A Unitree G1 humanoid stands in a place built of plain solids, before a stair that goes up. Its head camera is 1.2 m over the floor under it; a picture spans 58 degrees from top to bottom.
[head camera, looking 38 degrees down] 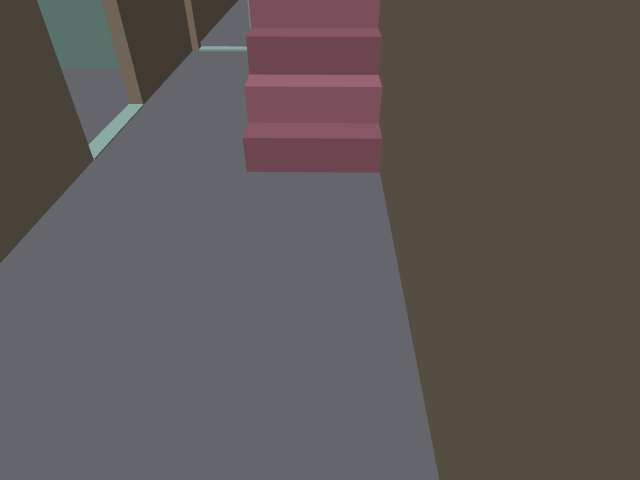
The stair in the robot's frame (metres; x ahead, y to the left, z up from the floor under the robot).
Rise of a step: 0.20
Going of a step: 0.21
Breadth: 0.75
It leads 1 degrees to the right of straight ahead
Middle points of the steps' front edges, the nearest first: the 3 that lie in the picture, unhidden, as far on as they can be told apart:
2.16 0.04 0.21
2.36 0.04 0.41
2.57 0.03 0.62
